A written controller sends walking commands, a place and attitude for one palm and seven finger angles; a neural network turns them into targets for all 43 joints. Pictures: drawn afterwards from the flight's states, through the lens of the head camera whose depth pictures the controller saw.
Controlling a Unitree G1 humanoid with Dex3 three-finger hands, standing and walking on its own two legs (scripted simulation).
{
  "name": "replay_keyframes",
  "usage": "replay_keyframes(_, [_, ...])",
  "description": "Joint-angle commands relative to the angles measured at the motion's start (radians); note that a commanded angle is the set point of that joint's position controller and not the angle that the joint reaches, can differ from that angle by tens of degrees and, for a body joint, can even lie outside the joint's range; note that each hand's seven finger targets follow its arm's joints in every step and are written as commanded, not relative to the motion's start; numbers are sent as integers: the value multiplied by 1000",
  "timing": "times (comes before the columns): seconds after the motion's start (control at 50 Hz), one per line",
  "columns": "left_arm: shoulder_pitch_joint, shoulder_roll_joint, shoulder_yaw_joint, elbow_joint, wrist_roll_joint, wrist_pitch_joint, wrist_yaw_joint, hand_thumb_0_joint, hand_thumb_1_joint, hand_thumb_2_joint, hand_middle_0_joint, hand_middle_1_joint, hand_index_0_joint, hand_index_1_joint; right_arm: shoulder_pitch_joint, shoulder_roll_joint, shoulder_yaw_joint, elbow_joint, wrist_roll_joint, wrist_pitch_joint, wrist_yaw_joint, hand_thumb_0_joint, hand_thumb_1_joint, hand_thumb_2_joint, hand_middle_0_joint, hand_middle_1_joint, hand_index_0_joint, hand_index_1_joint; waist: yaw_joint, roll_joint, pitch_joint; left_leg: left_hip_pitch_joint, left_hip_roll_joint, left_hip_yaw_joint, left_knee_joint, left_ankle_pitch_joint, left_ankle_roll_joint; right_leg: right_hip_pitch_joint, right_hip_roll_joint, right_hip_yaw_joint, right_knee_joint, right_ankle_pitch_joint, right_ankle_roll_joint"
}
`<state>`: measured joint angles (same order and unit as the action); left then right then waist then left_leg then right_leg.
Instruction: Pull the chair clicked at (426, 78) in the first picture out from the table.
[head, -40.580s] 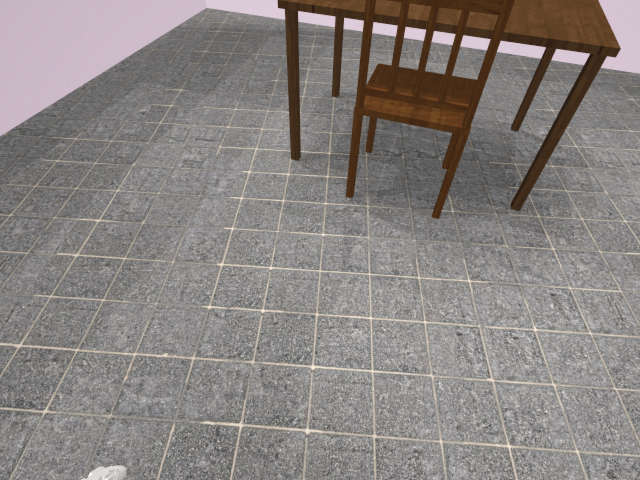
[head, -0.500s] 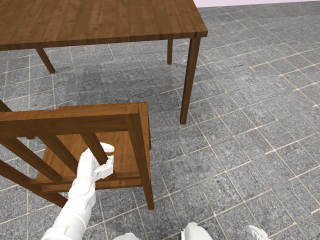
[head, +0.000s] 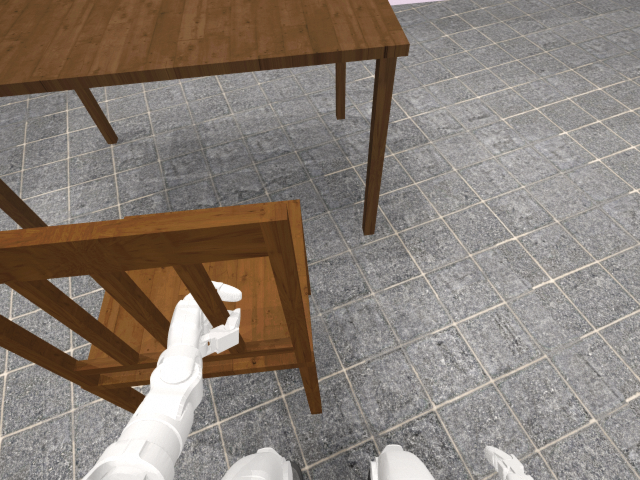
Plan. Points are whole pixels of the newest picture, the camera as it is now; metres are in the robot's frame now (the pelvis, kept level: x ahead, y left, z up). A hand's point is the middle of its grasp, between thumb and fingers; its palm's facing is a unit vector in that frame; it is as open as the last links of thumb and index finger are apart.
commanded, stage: step backward, pulling the chair out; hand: left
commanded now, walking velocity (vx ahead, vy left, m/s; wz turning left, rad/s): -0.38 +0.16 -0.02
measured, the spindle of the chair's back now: (151, 319) +0.33 +0.26 -0.04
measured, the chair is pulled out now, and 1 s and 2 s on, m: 0.42 0.57 0.73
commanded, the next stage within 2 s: stop walking, hand still on the chair in 1.12 s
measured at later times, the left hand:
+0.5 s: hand (228, 370) +0.26 +0.14 -0.05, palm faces +0.01 -0.98 -0.19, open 5.4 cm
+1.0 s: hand (220, 460) +0.15 +0.13 -0.05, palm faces -0.08 -0.98 -0.19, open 5.5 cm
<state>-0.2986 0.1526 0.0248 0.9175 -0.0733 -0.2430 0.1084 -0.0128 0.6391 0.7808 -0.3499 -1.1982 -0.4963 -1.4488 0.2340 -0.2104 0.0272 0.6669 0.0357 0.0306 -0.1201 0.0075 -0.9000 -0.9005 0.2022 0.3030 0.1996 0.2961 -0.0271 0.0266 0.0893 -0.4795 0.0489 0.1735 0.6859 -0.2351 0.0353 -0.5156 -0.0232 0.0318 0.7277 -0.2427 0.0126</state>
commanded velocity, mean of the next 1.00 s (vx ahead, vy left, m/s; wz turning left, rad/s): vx -0.37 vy -0.03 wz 0.07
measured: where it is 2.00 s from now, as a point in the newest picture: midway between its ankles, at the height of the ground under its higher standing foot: outside the picture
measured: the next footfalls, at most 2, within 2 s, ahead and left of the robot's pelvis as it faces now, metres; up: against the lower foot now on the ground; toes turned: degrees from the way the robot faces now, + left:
right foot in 0.44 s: -0.01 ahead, -0.12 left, +0.00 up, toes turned -9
left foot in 0.72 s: -0.04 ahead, +0.15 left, +0.00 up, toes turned -5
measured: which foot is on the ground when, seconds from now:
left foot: down 0.00-0.52, up 0.54-0.70, down 0.72-1.00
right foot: down 0.00-0.24, up 0.26-0.42, down 0.44-0.76, up 0.78-0.94, down 0.96-1.00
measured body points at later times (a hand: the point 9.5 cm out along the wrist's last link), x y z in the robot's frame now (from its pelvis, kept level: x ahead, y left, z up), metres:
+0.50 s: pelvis -0.06 +0.01 +0.01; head +0.01 -0.01 +0.46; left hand +0.25 +0.19 -0.04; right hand +0.06 -0.22 -0.12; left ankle +0.04 +0.13 -0.71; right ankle -0.05 -0.11 -0.71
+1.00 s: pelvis -0.16 +0.02 +0.02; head -0.08 +0.00 +0.46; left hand +0.15 +0.18 -0.04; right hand -0.05 -0.22 -0.11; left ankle -0.08 +0.16 -0.71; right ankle -0.18 -0.10 -0.71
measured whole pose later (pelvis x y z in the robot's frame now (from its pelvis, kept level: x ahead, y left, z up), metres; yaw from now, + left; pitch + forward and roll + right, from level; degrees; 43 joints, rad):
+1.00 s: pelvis -0.16 +0.02 +0.02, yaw -8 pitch +2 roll -2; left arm -0.19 0.17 0.01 0.74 -0.05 -0.18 0.09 0.02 0.63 0.78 -0.31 -1.20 -0.49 -1.45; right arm 0.16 -0.19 0.04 0.66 0.00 0.02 -0.07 0.01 -0.90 -0.90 0.20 0.30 0.20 0.30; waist -0.01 0.05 0.13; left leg -0.41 0.10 0.00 0.55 -0.18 -0.04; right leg -0.27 0.01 -0.05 0.48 -0.26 0.00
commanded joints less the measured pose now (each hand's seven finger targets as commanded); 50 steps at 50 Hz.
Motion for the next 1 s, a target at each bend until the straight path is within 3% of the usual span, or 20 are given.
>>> replay_keyframes(0.0, [-173,182,14,-180,55,-71,15,0,900,900,-500,-1450,-500,-1450,25,-148,-75,-93,-4,-44,-22,0,-900,-900,200,300,200,300,-10,-139,-368,168,39,-147,-15,-221,-48,90,-251,322,-279,105,-122])
replay_keyframes(0.04, [-190,190,13,-185,61,-56,19,0,900,900,-500,-1450,-500,-1450,17,-137,-70,-86,-6,-41,-12,0,-900,-900,200,300,200,300,-6,-185,-392,162,-5,-160,74,-234,-64,161,-334,369,-337,251,-158])
replay_keyframes(0.1, [-178,169,3,-177,66,-21,19,0,900,900,-500,-1450,-500,-1450,2,-149,-62,-82,-2,-34,-11,0,-900,-900,200,300,200,300,-19,-207,-425,150,-11,-213,40,-194,-68,282,-341,294,-272,555,-163])
replay_keyframes(0.14, [-177,147,-21,-198,67,-7,15,0,900,900,-500,-1450,-500,-1450,-5,-154,-57,-79,-3,-20,-16,0,-900,-900,200,300,200,300,-24,-158,-397,190,10,-213,-145,-77,-56,268,-265,204,-231,476,-108])
replay_keyframes(0.18, [-147,112,-45,-228,66,-10,7,0,900,900,-500,-1450,-500,-1450,-33,-168,-63,-116,-1,-12,-23,0,-900,-900,200,300,200,300,-5,15,-350,197,132,-263,-252,98,-8,200,-105,62,-142,258,-29])
replay_keyframes(0.22, [-165,54,-82,-240,60,-15,1,0,900,900,-500,-1450,-500,-1450,-71,-156,-54,-151,4,4,-12,0,-900,-900,200,300,200,300,12,161,-321,72,270,-331,-392,-134,54,216,-20,-38,59,-129,-17])
replay_keyframes(0.26, [-198,46,-81,-288,58,-18,1,0,900,900,-500,-1450,-500,-1450,-80,-140,-49,-154,-11,-4,-12,0,-900,-900,200,300,200,300,17,225,-278,67,325,-375,-401,-113,99,168,-24,-32,196,-181,-27])
replay_keyframes(0.3, [-179,69,-63,-276,59,-20,3,0,900,900,-500,-1450,-500,-1450,-47,-152,-58,-127,-20,-20,-6,0,-900,-900,200,300,200,300,15,130,-296,222,324,-336,-295,200,94,122,-25,-45,79,-202,-25])
replay_keyframes(0.38, [-167,78,-60,-281,83,-42,-1,0,900,900,-500,-1450,-500,-1450,-18,-167,-61,-82,-37,-52,19,0,-900,-900,200,300,200,300,3,239,-343,424,305,-272,-211,492,71,147,-26,-73,-133,-101,-20])
replay_keyframes(0.46, [-83,139,8,-253,75,-45,-6,0,900,900,-500,-1450,-500,-1450,-37,-159,-73,-96,-27,-51,14,0,-900,-900,200,300,200,300,2,23,-403,354,196,-180,-108,385,-12,271,-78,-6,-243,331,-41])
replay_keyframes(0.5, [-55,180,18,-251,62,-43,1,0,900,900,-500,-1450,-500,-1450,-53,-141,-70,-107,-16,-45,-3,0,-900,-900,200,300,200,300,-10,-133,-409,256,77,-126,5,53,-64,280,-251,181,-284,481,-116])
replay_keyframes(0.52, [-71,191,21,-272,63,-41,8,0,900,900,-500,-1450,-500,-1450,-83,-135,-63,-109,-19,-43,-6,0,-900,-900,200,300,200,300,1,-113,-377,197,32,-150,93,-143,-71,248,-320,234,-324,485,-151])
replay_keyframes(0.58, [-58,194,44,-263,78,-10,20,0,900,900,-500,-1450,-500,-1450,-104,-115,-37,-91,-29,-51,-12,0,-900,-900,200,300,200,300,12,-159,-350,72,-9,-257,137,-241,-71,361,-352,178,-286,652,-178])
replay_keyframes(0.64, [-36,154,18,-266,72,17,19,0,900,900,-500,-1450,-500,-1450,-83,-132,-33,-75,-23,-47,-27,0,-900,-900,200,300,200,300,-2,-192,-342,116,6,-250,-72,-133,-65,424,-288,100,-223,725,-129])
replay_keyframes(0.7, [-52,94,-54,-315,61,28,10,0,900,900,-500,-1450,-500,-1450,-78,-178,-56,-105,-24,-29,-34,0,-900,-900,200,300,200,300,-3,-28,-333,252,150,-338,-260,426,-4,326,-114,-19,-157,485,-29])
replay_keyframes(0.76, [-88,47,-88,-396,73,21,-1,0,900,900,-500,-1450,-500,-1450,-114,-133,-41,-129,-50,-12,1,0,-900,-900,200,300,200,300,11,285,-321,216,275,-415,-337,511,77,219,-32,-53,88,-168,-17])
replay_keyframes(0.84, [-49,34,-89,-393,72,15,-1,0,900,900,-500,-1450,-500,-1450,-44,-155,-63,-106,-39,-33,30,0,-900,-900,200,300,200,300,-1,201,-337,453,268,-390,-204,800,87,160,-5,-62,-118,-105,-25])
replay_keyframes(0.94, [-35,107,-34,-372,87,0,-11,0,900,900,-500,-1450,-500,-1450,-58,-144,-54,-101,-38,-42,37,0,-900,-900,200,300,200,300,-2,224,-388,436,193,-304,-132,695,22,301,-41,-48,-322,240,-37])
replay_keyframes(0.96, [-41,130,-24,-377,87,0,-11,0,900,900,-500,-1450,-500,-1450,-66,-134,-48,-113,-32,-36,31,0,-900,-900,200,300,200,300,-8,139,-414,376,156,-261,-115,595,-12,375,-86,-26,-315,437,-45])
replay_keyframes(0.98, [-19,163,5,-356,74,5,-6,0,900,900,-500,-1450,-500,-1450,-42,-131,-60,-119,-16,-30,19,0,-900,-900,200,300,200,300,-19,-65,-470,315,93,-194,-63,412,-51,474,-153,23,-299,633,-71])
